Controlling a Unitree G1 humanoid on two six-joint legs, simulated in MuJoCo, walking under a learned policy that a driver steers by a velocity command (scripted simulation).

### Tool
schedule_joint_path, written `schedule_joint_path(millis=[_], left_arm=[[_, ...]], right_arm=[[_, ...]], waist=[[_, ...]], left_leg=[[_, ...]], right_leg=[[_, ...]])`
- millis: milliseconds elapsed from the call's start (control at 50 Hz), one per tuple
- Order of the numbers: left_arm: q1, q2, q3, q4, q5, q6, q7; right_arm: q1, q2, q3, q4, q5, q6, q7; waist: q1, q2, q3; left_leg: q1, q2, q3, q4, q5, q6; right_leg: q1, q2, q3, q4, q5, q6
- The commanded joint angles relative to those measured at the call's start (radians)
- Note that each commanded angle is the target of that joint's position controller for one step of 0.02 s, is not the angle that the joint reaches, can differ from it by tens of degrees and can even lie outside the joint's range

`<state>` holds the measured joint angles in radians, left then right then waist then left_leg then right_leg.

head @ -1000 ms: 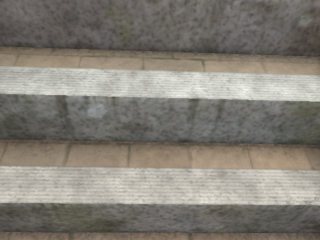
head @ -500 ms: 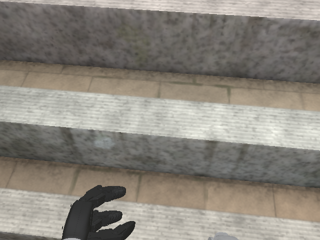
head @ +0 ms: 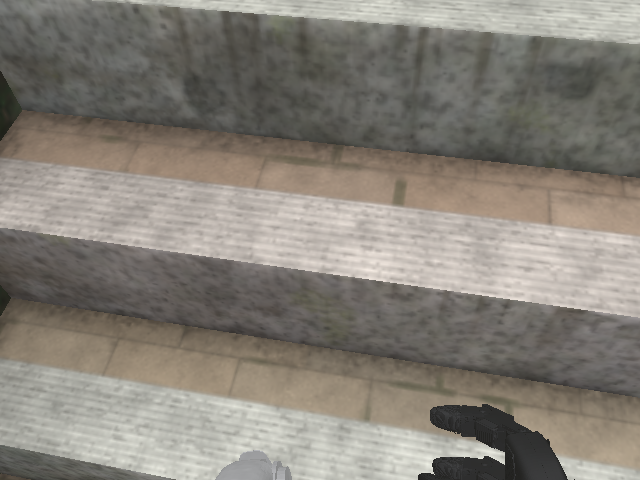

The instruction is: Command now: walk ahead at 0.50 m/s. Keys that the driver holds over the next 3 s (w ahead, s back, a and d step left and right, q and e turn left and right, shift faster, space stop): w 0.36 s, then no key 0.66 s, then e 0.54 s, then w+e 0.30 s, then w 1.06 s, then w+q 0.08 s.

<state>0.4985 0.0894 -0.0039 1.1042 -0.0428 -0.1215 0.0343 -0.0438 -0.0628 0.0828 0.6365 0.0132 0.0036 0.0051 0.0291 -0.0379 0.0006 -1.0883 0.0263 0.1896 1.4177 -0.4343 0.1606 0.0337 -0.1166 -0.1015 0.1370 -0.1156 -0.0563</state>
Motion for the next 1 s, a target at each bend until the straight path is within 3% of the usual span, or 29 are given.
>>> schedule_joint_path(millis=[20, 60, 100, 140, 180, 200, 220, 280, 300, 340, 360, 380, 400, 420, 440, 460, 480, 500, 520, 540, 600, 660, 680, 760, 780, 800, 880, 900, 1000], left_arm=[[0.050, 0.300, 0.082, -0.122, -0.008, -0.054, -0.035], [-0.140, 0.167, 0.095, -0.225, 0.047, -0.034, -0.083], [-0.321, 0.013, 0.055, -0.404, 0.110, 0.000, -0.051], [-0.283, -0.068, 0.007, -0.447, 0.099, 0.024, -0.032], [-0.221, -0.099, -0.017, -0.427, 0.075, 0.031, -0.027], [-0.264, -0.096, -0.022, -0.441, 0.067, 0.041, -0.023], [-0.379, 0.142, 0.018, -0.455, -0.009, 0.065, -0.112], [-0.339, 0.055, -0.011, -0.420, 0.066, 0.071, -0.146], [-0.463, -0.147, -0.056, -0.478, 0.040, 0.066, -0.033], [-0.658, -0.086, -0.068, -0.560, 0.041, 0.074, 0.017], [-0.730, 0.200, -0.033, -0.607, 0.015, 0.158, -0.062], [-0.728, -0.032, -0.064, -0.582, 0.060, 0.126, -0.011], [-0.675, -0.063, -0.086, -0.545, 0.045, 0.101, 0.002], [-0.734, 0.089, -0.082, -0.645, 0.042, 0.194, -0.112], [-0.633, 0.147, -0.072, -0.575, 0.073, 0.252, -0.145], [-0.261, 0.075, -0.052, -0.368, 0.060, 0.145, -0.062], [-0.341, 0.172, -0.043, -0.440, 0.089, 0.244, -0.103], [-0.123, 0.227, -0.012, -0.310, 0.094, 0.267, -0.086], [-0.013, 0.211, 0.007, -0.196, 0.083, 0.176, -0.012], [-0.210, 0.160, 0.028, -0.186, 0.060, 0.170, 0.029], [-0.276, 0.098, 0.035, -0.073, 0.061, 0.104, 0.032], [-0.268, -0.035, -0.027, -0.096, 0.108, 0.065, -0.084], [-0.163, 0.017, 0.023, -0.011, 0.054, 0.032, -0.032], [-0.145, 0.058, 0.018, -0.050, 0.050, -0.006, 0.019], [-0.339, 0.127, -0.001, -0.190, 0.124, 0.020, -0.084], [-0.327, 0.153, 0.012, -0.228, 0.131, 0.029, -0.100], [0.077, 0.122, 0.002, -0.084, 0.160, 0.017, -0.101], [0.048, 0.143, 0.042, -0.086, 0.035, -0.006, 0.002], [-0.008, 0.167, 0.069, -0.100, 0.041, -0.006, 0.052]], right_arm=[[0.413, -0.227, -0.106, 0.084, -0.055, -0.026, -0.014], [0.379, -0.364, -0.178, 0.157, -0.053, 0.016, -0.046], [0.209, -0.251, -0.157, 0.237, -0.034, -0.024, -0.033], [0.231, -0.048, -0.105, 0.367, -0.060, -0.065, -0.025], [0.314, -0.027, -0.093, 0.414, -0.054, -0.090, -0.014], [0.323, -0.047, -0.095, 0.429, -0.046, -0.107, -0.005], [0.301, -0.105, -0.091, 0.374, -0.143, -0.080, 0.072], [0.414, -0.121, -0.076, 0.460, -0.134, -0.045, 0.092], [0.465, -0.157, -0.113, 0.466, -0.017, -0.115, 0.030], [0.489, -0.115, -0.079, 0.485, 0.001, -0.159, -0.004], [0.372, -0.207, -0.081, 0.402, -0.181, -0.078, 0.112], [0.529, -0.180, -0.118, 0.450, -0.004, -0.113, -0.007], [0.539, -0.173, -0.108, 0.478, 0.043, -0.127, -0.052], [0.571, -0.276, -0.090, 0.514, -0.096, -0.087, 0.125], [0.512, -0.398, -0.130, 0.487, -0.108, -0.101, 0.179], [0.408, -0.336, -0.161, 0.358, 0.059, -0.151, 0.021], [0.457, -0.396, -0.147, 0.453, -0.076, -0.122, 0.155], [0.529, -0.312, -0.150, 0.457, -0.121, -0.103, 0.190], [0.470, -0.260, -0.157, 0.334, 0.033, -0.157, 0.091], [0.338, -0.197, -0.155, 0.319, -0.033, -0.130, 0.070], [0.258, -0.003, -0.097, 0.129, -0.068, -0.099, 0.005], [0.265, -0.146, -0.103, 0.169, -0.025, -0.051, 0.053], [0.352, -0.010, -0.071, 0.139, -0.079, -0.074, 0.007], [0.294, -0.037, -0.074, 0.141, -0.058, -0.058, -0.023], [0.171, -0.123, -0.060, 0.099, -0.026, -0.014, 0.062], [0.168, -0.199, -0.085, 0.112, -0.022, 0.002, 0.068], [-0.025, -0.170, -0.071, 0.028, -0.055, 0.004, -0.009], [-0.044, -0.019, -0.049, -0.001, -0.056, -0.026, -0.037], [-0.034, -0.024, -0.059, -0.089, -0.051, -0.004, -0.033]], waist=[[-0.201, -0.121, -0.496], [-0.182, 0.176, -0.429], [-0.043, 0.085, -0.185], [0.057, 0.024, 0.040], [0.071, 0.026, 0.069], [0.064, 0.028, 0.100], [-0.014, 0.041, 0.079], [0.053, 0.054, -0.001], [0.036, 0.061, 0.067], [-0.007, -0.004, 0.103], [0.039, 0.153, -0.234], [-0.052, 0.141, -0.014], [-0.031, 0.160, -0.022], [0.124, 0.337, -0.300], [0.132, 0.300, -0.305], [0.115, 0.110, -0.437], [0.213, 0.342, -0.444], [0.181, 0.149, -0.551], [0.121, -0.149, -0.575], [0.068, -0.129, -0.400], [-0.033, 0.047, 0.067], [-0.004, 0.015, -0.058], [-0.098, 0.100, 0.004], [-0.102, 0.048, 0.005], [-0.109, -0.181, -0.256], [-0.043, -0.132, -0.270], [0.069, 0.025, -0.142], [0.015, 0.099, 0.067], [0.024, -0.096, 0.012]], left_leg=[[0.924, -0.003, -0.365, -0.423, -0.112, 0.092], [0.855, 0.278, -1.259, -1.156, -0.559, 0.230], [0.667, 0.255, -0.956, -1.039, -0.524, 0.080], [0.469, 0.200, -0.611, -0.949, -0.254, 0.002], [0.545, 0.186, -0.410, -0.988, 0.062, -0.028], [0.554, 0.188, -0.364, -1.020, 0.122, -0.023], [0.546, 0.180, -0.399, -1.128, 0.129, 0.070], [0.733, 0.214, -0.391, -1.147, 0.094, 0.088], [0.753, 0.191, -0.212, -1.165, 0.113, -0.046], [0.563, 0.134, -0.142, -1.310, 0.228, -0.061], [0.537, 0.142, -0.135, -1.347, 0.387, 0.083], [0.775, 0.189, -0.143, -1.512, 0.401, 0.072], [0.812, 0.145, -0.076, -1.491, 0.625, 0.043], [0.765, 0.198, -0.168, -1.262, 1.826, 0.192], [0.983, 0.355, -0.198, -1.212, 2.435, 0.310], [1.136, 0.239, -0.004, -1.011, 2.185, 0.131], [1.161, 0.324, -0.223, -0.904, 2.577, 0.260], [0.954, 0.251, -0.235, -0.620, 2.352, 0.230], [0.818, 0.018, -0.139, -0.311, 1.102, 0.024], [0.582, -0.069, -0.282, 0.155, 0.470, -0.020], [0.141, -0.102, -0.365, 0.573, 0.334, -0.011], [-0.140, -0.132, -0.525, 0.452, 0.229, 0.074], [0.072, -0.099, -0.382, 0.465, 0.281, -0.006], [0.135, -0.025, -0.197, 0.400, 0.391, -0.087], [0.107, -0.002, -0.235, 0.514, 0.270, -0.081], [0.009, -0.056, -0.274, 0.717, 0.174, -0.106], [-0.622, -0.039, -0.424, 0.832, 0.080, -0.038], [-0.408, 0.033, -0.218, 0.628, 0.046, -0.103], [-0.198, 0.115, -0.185, 0.395, 0.061, -0.122]], right_leg=[[-0.170, -0.093, 0.070, 0.701, 1.460, -0.106], [-0.621, 0.208, 0.181, 1.674, 0.169, -0.050], [-0.897, 0.156, 0.262, 2.028, 0.214, -0.072], [-1.043, 0.168, 0.279, 2.081, 0.160, -0.109], [-1.154, 0.172, 0.280, 2.092, 0.122, -0.112], [-1.216, 0.176, 0.280, 2.077, 0.083, -0.106], [-1.325, 0.211, 0.335, 2.161, -0.015, -0.268], [-1.611, 0.219, 0.348, 2.312, 0.050, -0.323], [-1.534, 0.241, 0.223, 2.317, -0.070, -0.158], [-1.319, 0.180, 0.037, 1.945, -0.015, -0.082], [-1.230, 0.132, 0.013, 1.760, -0.065, -0.177], [-1.176, 0.115, -0.126, 1.762, -0.110, -0.103], [-1.046, 0.068, -0.100, 1.515, -0.187, -0.108], [-0.939, 0.230, -0.039, 1.412, -0.474, -0.127], [-0.956, 0.231, -0.056, 1.282, -0.194, -0.118], [-0.607, 0.243, -0.179, 1.227, -0.365, -0.124], [-0.700, 0.286, 0.013, 0.781, -0.220, -0.124], [-0.337, 0.204, 0.194, 0.757, 0.227, -0.214], [-0.198, -0.005, 0.609, 0.580, -0.173, -0.314], [-0.400, -0.023, 0.840, 0.346, -0.516, -0.348], [-0.576, -0.005, 0.558, 0.392, -0.438, -0.183], [-0.352, -0.016, 0.426, 0.340, 0.289, -0.198], [-0.360, -0.007, 0.336, 0.363, 0.111, -0.131], [-0.483, -0.029, 0.279, 0.282, 0.259, -0.185], [-0.503, -0.002, 0.256, 0.262, 0.541, -0.188], [-0.379, -0.063, 0.352, 0.253, 0.636, -0.248], [0.217, -0.195, 0.431, 0.310, 0.482, -0.249], [-0.029, -0.146, 0.363, 0.196, 0.053, -0.180], [-0.050, -0.120, 0.325, 0.124, 0.289, -0.178]])
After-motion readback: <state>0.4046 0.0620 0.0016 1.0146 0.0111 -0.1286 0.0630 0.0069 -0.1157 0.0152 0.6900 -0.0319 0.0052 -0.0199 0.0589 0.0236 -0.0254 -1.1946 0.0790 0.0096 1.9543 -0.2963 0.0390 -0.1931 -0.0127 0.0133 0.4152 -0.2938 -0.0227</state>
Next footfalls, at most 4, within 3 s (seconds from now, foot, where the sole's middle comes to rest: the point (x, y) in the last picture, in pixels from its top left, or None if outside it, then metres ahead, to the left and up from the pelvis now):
0.48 right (429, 440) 0.39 -0.10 -0.39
1.02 left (199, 254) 0.56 0.21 -0.18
1.68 right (367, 245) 0.57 -0.01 -0.18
2.16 left None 0.89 0.14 0.03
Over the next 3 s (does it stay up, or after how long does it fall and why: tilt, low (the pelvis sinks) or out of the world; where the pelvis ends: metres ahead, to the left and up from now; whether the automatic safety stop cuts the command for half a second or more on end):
stays up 0.99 -0.14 0.92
